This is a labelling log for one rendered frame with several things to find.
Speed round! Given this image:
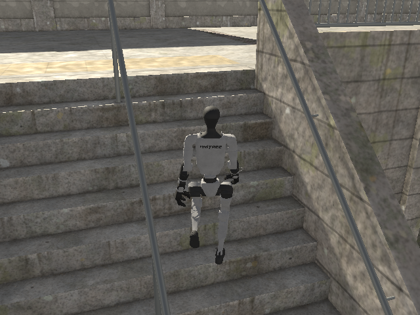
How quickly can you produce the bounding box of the left robot forearm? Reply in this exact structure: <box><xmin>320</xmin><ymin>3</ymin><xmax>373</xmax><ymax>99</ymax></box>
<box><xmin>176</xmin><ymin>162</ymin><xmax>189</xmax><ymax>192</ymax></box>

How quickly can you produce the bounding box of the right robot upper arm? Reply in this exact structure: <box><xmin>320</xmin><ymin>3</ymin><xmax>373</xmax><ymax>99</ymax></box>
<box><xmin>224</xmin><ymin>134</ymin><xmax>238</xmax><ymax>169</ymax></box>

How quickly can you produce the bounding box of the left robot upper arm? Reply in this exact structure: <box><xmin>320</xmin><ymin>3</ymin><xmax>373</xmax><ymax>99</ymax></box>
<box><xmin>183</xmin><ymin>134</ymin><xmax>197</xmax><ymax>172</ymax></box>

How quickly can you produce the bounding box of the right robot forearm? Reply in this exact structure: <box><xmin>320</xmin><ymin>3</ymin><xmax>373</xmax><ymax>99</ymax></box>
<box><xmin>230</xmin><ymin>161</ymin><xmax>239</xmax><ymax>179</ymax></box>

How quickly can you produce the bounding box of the right robot foot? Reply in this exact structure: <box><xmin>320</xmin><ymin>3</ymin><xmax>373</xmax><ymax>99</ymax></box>
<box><xmin>215</xmin><ymin>248</ymin><xmax>225</xmax><ymax>264</ymax></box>

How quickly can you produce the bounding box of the right robot hand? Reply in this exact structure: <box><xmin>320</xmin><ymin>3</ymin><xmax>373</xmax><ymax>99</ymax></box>
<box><xmin>224</xmin><ymin>174</ymin><xmax>239</xmax><ymax>184</ymax></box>

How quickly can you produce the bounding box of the robot torso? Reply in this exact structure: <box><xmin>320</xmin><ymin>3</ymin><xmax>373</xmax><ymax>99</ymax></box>
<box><xmin>195</xmin><ymin>131</ymin><xmax>226</xmax><ymax>197</ymax></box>

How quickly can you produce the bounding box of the left robot hand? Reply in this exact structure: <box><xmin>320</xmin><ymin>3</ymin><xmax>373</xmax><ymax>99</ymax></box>
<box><xmin>175</xmin><ymin>190</ymin><xmax>190</xmax><ymax>207</ymax></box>

